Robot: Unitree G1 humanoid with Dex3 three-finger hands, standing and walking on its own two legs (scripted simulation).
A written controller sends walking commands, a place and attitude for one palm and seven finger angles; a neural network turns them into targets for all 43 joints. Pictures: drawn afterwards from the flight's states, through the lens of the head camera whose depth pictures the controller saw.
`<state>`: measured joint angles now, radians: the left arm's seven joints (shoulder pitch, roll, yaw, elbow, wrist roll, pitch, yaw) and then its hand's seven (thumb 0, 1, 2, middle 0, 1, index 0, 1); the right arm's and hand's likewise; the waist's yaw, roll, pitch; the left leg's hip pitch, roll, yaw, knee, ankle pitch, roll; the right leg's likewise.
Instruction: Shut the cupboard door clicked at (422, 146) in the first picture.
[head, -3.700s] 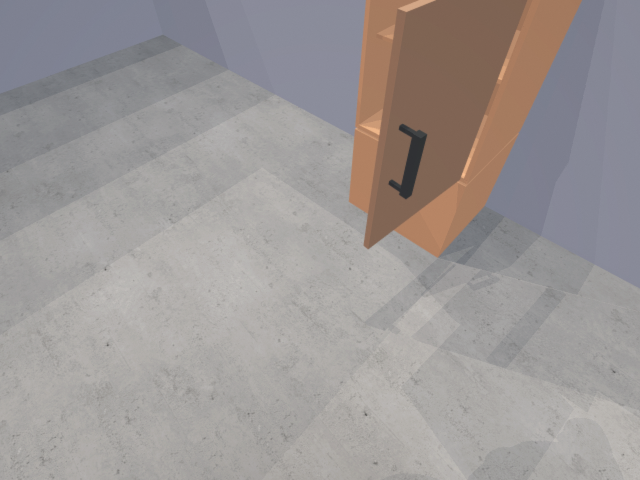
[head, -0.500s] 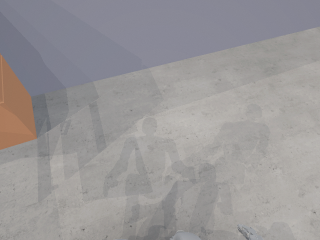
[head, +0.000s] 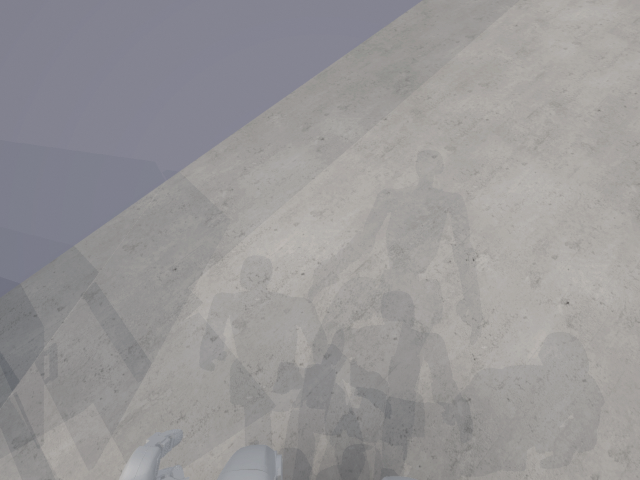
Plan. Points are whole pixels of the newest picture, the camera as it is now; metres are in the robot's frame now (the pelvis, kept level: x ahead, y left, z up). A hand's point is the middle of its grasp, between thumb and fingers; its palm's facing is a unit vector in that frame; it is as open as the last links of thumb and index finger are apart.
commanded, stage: walk around to get in front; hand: left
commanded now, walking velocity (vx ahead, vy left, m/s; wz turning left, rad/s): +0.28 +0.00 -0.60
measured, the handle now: out of the picture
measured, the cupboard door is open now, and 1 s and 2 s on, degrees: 84 84 84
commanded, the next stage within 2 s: walk to a spot facing it in 1.48 s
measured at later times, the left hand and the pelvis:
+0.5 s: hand (177, 423) +0.21 +0.24 -0.17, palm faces -0.24 -0.96 -0.16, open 7.4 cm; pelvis +0.12 +0.05 +0.01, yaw -16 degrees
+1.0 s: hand (320, 270) +0.47 +0.03 -0.16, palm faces -0.53 -0.82 -0.21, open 7.3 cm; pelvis +0.29 -0.08 +0.00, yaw -33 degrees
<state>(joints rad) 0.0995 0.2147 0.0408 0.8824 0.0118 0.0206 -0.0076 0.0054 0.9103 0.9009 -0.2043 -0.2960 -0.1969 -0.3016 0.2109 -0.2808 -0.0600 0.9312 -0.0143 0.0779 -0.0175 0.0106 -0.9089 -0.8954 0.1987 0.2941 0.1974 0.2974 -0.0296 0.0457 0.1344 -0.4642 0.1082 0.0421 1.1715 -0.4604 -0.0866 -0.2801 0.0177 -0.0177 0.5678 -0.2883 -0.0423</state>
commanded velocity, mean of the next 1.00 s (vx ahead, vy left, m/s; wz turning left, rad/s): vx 0.32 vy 0.00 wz -0.53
